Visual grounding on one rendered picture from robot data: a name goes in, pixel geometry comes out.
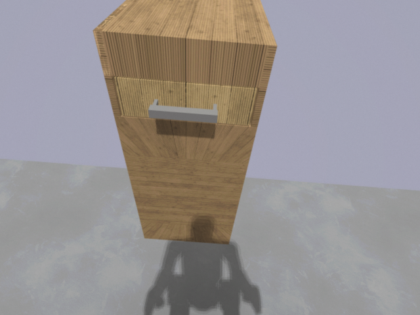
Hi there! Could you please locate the drawer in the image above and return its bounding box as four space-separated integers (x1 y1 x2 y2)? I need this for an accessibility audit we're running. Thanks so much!
114 76 257 125

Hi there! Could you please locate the cabinet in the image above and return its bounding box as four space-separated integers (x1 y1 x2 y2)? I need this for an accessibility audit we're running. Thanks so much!
93 0 277 244

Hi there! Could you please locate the handle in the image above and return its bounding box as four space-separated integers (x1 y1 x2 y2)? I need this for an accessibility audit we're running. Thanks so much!
148 99 218 123

